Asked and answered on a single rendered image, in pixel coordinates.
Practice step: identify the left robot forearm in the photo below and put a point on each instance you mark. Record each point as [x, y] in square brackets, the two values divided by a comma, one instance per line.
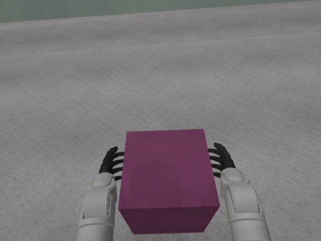
[97, 214]

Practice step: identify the carton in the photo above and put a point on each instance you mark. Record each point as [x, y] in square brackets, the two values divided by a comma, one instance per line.
[167, 183]

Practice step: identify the right robot forearm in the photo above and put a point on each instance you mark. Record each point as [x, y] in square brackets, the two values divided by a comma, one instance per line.
[245, 213]

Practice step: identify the robot left hand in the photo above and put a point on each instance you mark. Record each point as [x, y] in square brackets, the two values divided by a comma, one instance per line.
[108, 163]

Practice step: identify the robot right hand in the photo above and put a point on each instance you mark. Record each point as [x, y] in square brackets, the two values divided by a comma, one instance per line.
[224, 159]

